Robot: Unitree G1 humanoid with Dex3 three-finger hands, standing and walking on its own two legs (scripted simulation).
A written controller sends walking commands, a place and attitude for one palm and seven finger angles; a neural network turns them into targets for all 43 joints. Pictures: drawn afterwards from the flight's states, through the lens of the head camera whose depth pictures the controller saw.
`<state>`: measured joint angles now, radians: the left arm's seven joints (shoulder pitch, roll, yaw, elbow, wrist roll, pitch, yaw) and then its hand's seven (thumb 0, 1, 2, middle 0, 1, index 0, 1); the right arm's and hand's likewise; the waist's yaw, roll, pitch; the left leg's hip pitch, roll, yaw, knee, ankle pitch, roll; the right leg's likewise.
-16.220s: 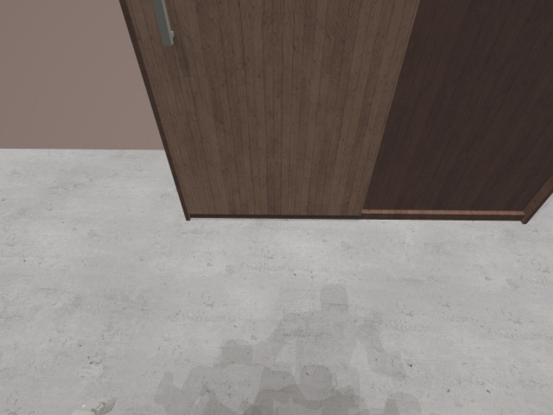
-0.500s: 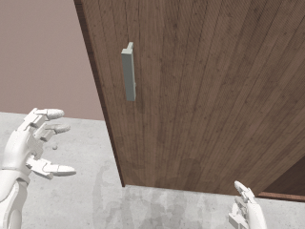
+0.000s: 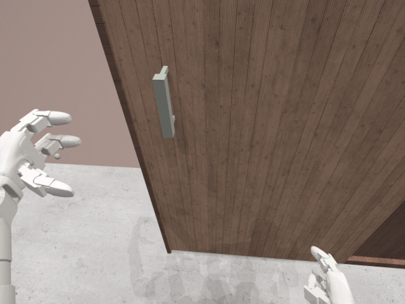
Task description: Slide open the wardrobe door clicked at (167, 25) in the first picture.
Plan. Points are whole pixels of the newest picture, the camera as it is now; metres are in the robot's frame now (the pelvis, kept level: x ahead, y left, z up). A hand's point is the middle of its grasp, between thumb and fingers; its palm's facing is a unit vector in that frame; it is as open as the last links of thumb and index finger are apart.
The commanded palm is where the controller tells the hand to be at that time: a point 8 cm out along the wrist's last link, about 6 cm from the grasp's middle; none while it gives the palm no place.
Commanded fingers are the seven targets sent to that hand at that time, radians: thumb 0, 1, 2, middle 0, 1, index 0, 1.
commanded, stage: raise the hand with hooked fingers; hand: left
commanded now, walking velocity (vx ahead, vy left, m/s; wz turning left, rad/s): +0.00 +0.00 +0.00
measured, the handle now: (166, 102) +0.49 +0.14 +0.17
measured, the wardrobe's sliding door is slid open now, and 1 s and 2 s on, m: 0.00 0.00 0.00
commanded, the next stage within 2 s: move the hooked fingers beside the handle in 0.38 s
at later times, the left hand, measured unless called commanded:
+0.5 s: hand (56, 163) +0.27 +0.28 +0.19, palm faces +0.12 -0.99 -0.07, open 14.0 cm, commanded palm +0.24 +0.32 +0.19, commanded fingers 0.00 -0.50 0.30 -0.30 -1.20 -0.30 -1.20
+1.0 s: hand (86, 140) +0.33 +0.26 +0.18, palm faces +0.12 -0.99 -0.05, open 14.0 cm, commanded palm +0.30 +0.30 +0.18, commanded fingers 0.00 -0.50 0.30 -0.30 -1.20 -0.30 -1.20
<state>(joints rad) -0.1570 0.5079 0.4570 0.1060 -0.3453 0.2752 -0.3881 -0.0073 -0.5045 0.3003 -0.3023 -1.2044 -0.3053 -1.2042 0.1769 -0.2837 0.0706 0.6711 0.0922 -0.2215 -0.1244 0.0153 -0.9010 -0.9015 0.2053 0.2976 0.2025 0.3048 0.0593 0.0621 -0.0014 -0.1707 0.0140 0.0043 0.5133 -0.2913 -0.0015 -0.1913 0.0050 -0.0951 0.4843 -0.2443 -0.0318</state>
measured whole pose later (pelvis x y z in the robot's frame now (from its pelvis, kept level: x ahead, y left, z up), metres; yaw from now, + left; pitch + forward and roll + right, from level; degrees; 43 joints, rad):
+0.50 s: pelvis +0.00 +0.01 +0.00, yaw +0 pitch -4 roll +0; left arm -0.12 0.46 0.44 0.04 -0.33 0.28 -0.35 -0.01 -0.51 0.30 -0.30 -1.21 -0.31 -1.20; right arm 0.17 -0.26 0.08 0.66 0.08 -0.23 -0.13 0.02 -0.90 -0.90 0.20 0.30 0.20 0.30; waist 0.07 0.05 0.00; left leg -0.15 0.01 0.01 0.50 -0.28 0.01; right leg -0.17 0.00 -0.09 0.47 -0.23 -0.03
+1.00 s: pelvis +0.01 +0.00 +0.00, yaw -1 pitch -2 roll +0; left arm -0.27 0.44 0.39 0.18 -0.27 0.28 -0.28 -0.01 -0.50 0.30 -0.30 -1.20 -0.31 -1.20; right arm 0.19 -0.26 0.06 0.67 0.08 -0.19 -0.12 0.01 -0.90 -0.90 0.21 0.30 0.20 0.30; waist 0.04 0.04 -0.01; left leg -0.16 0.01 0.02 0.48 -0.29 0.00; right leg -0.19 0.01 -0.07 0.47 -0.24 -0.03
